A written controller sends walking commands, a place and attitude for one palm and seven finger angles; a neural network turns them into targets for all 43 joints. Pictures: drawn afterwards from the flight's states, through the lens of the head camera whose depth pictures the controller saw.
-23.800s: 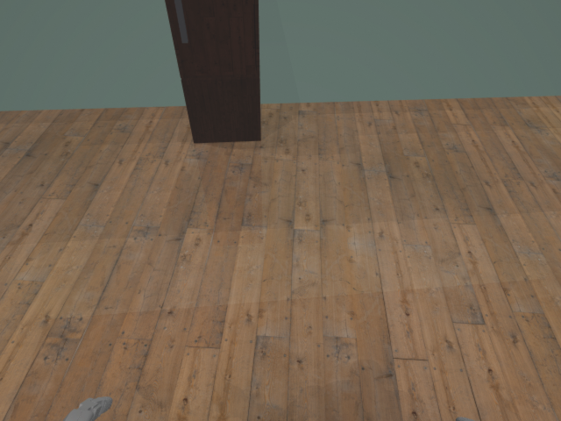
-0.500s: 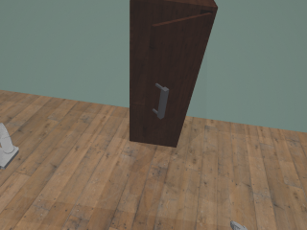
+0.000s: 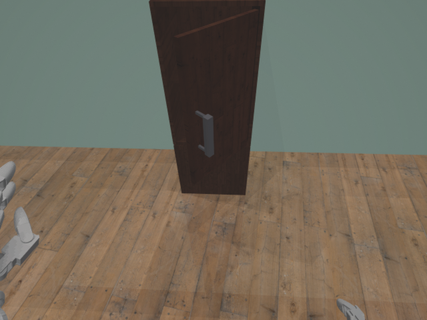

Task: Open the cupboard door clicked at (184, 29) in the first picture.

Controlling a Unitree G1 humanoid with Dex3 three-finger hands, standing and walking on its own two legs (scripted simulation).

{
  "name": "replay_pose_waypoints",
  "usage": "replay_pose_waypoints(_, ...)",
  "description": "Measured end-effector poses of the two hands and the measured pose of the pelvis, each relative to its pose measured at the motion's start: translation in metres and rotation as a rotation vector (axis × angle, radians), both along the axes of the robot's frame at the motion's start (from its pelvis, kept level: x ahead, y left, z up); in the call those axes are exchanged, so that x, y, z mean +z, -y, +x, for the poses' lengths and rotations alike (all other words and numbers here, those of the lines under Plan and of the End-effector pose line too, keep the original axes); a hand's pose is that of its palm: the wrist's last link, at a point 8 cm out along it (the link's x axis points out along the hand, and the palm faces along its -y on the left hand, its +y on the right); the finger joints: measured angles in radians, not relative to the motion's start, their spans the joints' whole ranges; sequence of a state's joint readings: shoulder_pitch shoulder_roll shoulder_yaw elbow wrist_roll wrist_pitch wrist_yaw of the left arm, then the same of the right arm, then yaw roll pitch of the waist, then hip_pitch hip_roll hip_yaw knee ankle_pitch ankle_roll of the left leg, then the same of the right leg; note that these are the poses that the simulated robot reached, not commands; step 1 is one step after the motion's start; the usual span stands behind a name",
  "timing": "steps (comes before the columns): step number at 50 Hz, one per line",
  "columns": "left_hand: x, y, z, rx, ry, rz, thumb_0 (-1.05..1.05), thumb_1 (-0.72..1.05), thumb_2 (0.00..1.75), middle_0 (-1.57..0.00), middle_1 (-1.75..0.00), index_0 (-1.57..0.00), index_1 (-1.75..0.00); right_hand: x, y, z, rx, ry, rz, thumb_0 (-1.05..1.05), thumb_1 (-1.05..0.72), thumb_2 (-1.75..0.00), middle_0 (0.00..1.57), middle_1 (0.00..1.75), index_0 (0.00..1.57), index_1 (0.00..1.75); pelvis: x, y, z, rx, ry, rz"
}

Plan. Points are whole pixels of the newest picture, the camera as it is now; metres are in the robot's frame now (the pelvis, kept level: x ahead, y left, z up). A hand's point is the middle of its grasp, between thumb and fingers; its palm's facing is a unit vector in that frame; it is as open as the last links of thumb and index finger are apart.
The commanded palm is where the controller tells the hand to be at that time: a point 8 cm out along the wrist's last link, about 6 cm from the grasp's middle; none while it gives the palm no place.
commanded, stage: stop stepping back and stand still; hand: left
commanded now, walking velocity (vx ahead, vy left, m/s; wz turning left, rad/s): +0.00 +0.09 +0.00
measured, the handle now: (204, 134) +0.74 +0.09 -0.09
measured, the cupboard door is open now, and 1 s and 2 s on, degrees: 49 49 49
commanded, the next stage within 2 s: let the arm hang, fingers relaxed in 1.00 s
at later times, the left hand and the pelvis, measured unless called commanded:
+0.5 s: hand (36, 225) +0.21 +0.28 +0.15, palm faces +0.37 -0.81 -0.45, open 7.4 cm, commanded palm +0.16 +0.33 +0.17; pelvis +0.01 +0.03 +0.00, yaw -1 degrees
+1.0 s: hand (8, 223) +0.21 +0.32 +0.15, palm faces +0.37 -0.81 -0.46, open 7.4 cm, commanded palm +0.16 +0.36 +0.17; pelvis +0.01 +0.06 +0.00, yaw -2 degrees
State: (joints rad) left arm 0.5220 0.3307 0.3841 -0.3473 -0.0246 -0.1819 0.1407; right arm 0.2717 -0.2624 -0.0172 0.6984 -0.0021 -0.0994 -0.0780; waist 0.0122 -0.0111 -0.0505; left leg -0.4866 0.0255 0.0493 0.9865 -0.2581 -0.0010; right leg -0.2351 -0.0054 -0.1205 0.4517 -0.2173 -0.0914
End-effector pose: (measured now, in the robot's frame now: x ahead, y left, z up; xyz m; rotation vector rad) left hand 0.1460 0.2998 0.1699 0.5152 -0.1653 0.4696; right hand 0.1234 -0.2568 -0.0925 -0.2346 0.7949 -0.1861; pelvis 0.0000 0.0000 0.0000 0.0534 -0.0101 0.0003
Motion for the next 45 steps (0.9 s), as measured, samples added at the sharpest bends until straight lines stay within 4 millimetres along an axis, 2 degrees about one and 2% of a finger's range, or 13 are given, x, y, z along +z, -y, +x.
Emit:
replay_pose_waypoints(3, 0.003, 0.015, 0.006, -0.052, 0.013, -0.010, 0.01, 0.89, 0.90, -0.21, -0.30, -0.21, -0.30, 0.009, 0.007, 0.006, 0.001, 0.021, -0.034, 0.02, -0.91, -0.90, 0.20, 0.30, 0.20, 0.30, 0.003, 0.001, 0.002, 0.008, -0.002, 0.004)
replay_pose_waypoints(6, 0.015, 0.020, 0.011, -0.101, 0.053, 0.031, 0.01, 0.88, 0.90, -0.21, -0.30, -0.22, -0.30, 0.018, 0.008, 0.015, 0.002, 0.052, -0.053, 0.02, -0.91, -0.90, 0.20, 0.30, 0.20, 0.30, 0.002, 0.001, 0.006, 0.005, -0.003, -0.005)
replay_pose_waypoints(9, 0.026, 0.014, 0.015, -0.125, 0.095, 0.095, 0.01, 0.88, 0.90, -0.21, -0.30, -0.22, -0.30, 0.018, 0.004, 0.028, -0.002, 0.097, -0.057, 0.02, -0.91, -0.90, 0.20, 0.30, 0.20, 0.30, -0.005, -0.005, 0.010, -0.001, -0.004, -0.049)
replay_pose_waypoints(12, 0.029, 0.001, 0.022, -0.110, 0.100, 0.122, 0.01, 0.88, 0.90, -0.21, -0.30, -0.22, -0.30, 0.017, -0.009, 0.038, -0.014, 0.103, -0.017, 0.01, -0.91, -0.90, 0.19, 0.30, 0.20, 0.30, -0.005, -0.008, 0.012, -0.008, 0.004, -0.045)
replay_pose_waypoints(17, 0.011, -0.015, 0.029, -0.073, 0.008, 0.078, 0.01, 0.89, 0.90, -0.21, -0.30, -0.22, -0.30, 0.014, -0.035, 0.047, 0.007, 0.124, 0.043, 0.01, -0.91, -0.90, 0.20, 0.30, 0.20, 0.30, -0.005, -0.017, 0.013, -0.025, 0.003, -0.050)
replay_pose_waypoints(22, -0.005, -0.017, 0.030, -0.097, -0.045, 0.013, 0.01, 0.89, 0.90, -0.21, -0.30, -0.22, -0.30, 0.012, -0.056, 0.044, 0.036, 0.094, 0.055, 0.01, -0.91, -0.90, 0.20, 0.30, 0.20, 0.30, -0.004, -0.026, 0.014, -0.026, 0.003, -0.053)
replay_pose_waypoints(27, 0.001, -0.024, 0.028, -0.116, -0.017, 0.018, 0.01, 0.88, 0.90, -0.21, -0.30, -0.22, -0.30, 0.014, -0.069, 0.039, 0.052, 0.067, 0.036, 0.01, -0.91, -0.90, 0.20, 0.30, 0.20, 0.30, -0.002, -0.035, 0.014, -0.023, 0.003, -0.056)
replay_pose_waypoints(33, 0.010, -0.042, 0.030, -0.098, 0.013, 0.046, 0.01, 0.88, 0.90, -0.21, -0.30, -0.22, -0.30, 0.016, -0.074, 0.037, 0.041, 0.066, 0.022, 0.01, -0.91, -0.90, 0.20, 0.30, 0.20, 0.30, -0.001, -0.046, 0.013, -0.026, -0.001, -0.062)
replay_pose_waypoints(41, -0.006, -0.054, 0.031, -0.102, -0.036, 0.001, 0.01, 0.89, 0.90, -0.21, -0.30, -0.21, -0.30, 0.021, -0.076, 0.034, 0.020, 0.072, -0.004, 0.01, -0.91, -0.90, 0.20, 0.30, 0.20, 0.30, -0.001, -0.058, 0.011, -0.031, -0.006, -0.064)
replay_pose_waypoints(45, -0.006, -0.054, 0.029, -0.116, -0.035, 0.001, 0.01, 0.89, 0.90, -0.21, -0.30, -0.22, -0.30, 0.023, -0.079, 0.034, 0.022, 0.072, -0.017, 0.01, -0.91, -0.90, 0.20, 0.30, 0.20, 0.30, -0.001, -0.061, 0.010, -0.029, -0.004, -0.064)
